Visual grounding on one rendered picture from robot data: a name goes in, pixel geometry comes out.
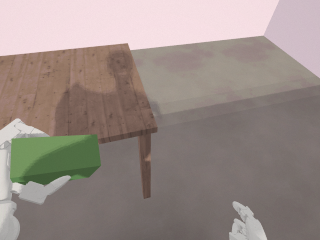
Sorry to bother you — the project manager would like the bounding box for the robot left hand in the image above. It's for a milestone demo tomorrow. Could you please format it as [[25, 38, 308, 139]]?
[[0, 118, 71, 205]]

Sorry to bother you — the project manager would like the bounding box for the robot right hand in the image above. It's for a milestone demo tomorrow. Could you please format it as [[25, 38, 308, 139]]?
[[229, 201, 267, 240]]

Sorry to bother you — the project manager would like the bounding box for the table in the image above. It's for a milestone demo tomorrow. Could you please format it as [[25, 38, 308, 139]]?
[[0, 43, 158, 199]]

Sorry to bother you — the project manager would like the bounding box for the sponge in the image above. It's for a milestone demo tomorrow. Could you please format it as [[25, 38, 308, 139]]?
[[10, 134, 101, 185]]

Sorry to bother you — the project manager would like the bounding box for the left robot forearm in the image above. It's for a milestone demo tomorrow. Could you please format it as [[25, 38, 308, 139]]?
[[0, 200, 20, 240]]

